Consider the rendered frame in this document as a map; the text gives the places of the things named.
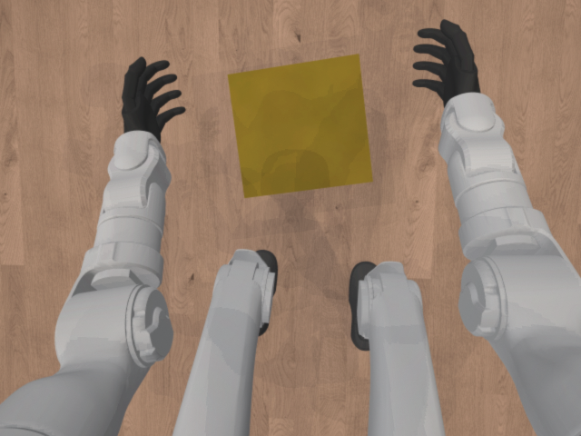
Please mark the robot right hand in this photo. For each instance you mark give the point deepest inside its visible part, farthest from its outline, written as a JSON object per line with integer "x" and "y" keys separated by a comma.
{"x": 459, "y": 73}

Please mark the robot thigh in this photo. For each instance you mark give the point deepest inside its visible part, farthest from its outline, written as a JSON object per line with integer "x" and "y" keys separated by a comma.
{"x": 403, "y": 397}
{"x": 217, "y": 398}

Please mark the robot left hand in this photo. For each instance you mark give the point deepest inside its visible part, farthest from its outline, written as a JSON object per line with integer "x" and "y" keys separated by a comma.
{"x": 139, "y": 108}

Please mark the right robot thigh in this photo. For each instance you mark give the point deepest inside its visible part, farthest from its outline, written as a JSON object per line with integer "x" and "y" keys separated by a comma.
{"x": 403, "y": 397}

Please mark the left robot forearm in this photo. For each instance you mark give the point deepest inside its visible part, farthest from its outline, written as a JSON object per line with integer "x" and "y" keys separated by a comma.
{"x": 130, "y": 228}

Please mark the right robot forearm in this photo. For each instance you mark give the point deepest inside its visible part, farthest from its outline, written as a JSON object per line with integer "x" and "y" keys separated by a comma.
{"x": 496, "y": 215}

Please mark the left robot thigh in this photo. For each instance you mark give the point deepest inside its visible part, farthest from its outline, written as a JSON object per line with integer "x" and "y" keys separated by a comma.
{"x": 217, "y": 398}

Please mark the left robot upper arm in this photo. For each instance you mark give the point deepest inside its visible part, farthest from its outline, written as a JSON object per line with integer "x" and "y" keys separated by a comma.
{"x": 107, "y": 341}

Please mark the carton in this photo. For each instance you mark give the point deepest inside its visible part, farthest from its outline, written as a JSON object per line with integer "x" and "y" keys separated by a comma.
{"x": 301, "y": 126}

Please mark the right robot upper arm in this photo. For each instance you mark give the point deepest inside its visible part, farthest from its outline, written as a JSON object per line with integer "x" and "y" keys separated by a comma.
{"x": 528, "y": 307}

